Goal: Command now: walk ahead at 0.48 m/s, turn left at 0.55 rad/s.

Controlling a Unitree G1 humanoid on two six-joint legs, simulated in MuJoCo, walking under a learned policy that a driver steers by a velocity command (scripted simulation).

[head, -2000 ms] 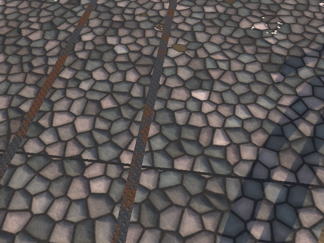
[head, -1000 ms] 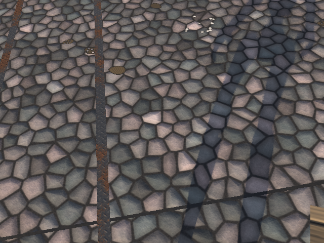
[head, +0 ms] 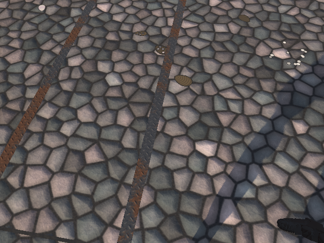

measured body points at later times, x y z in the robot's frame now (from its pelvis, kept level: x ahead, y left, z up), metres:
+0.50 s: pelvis +0.29 +0.02 +0.01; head +0.32 +0.02 +0.46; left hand +0.48 +0.25 -0.09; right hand +0.33 -0.27 -0.11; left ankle +0.15 +0.10 -0.72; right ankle +0.48 -0.12 -0.69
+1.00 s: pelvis +0.60 -0.01 +0.02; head +0.63 -0.03 +0.47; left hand +0.76 +0.25 -0.08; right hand +0.73 -0.32 -0.06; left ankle +0.80 +0.07 -0.70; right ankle +0.48 -0.09 -0.72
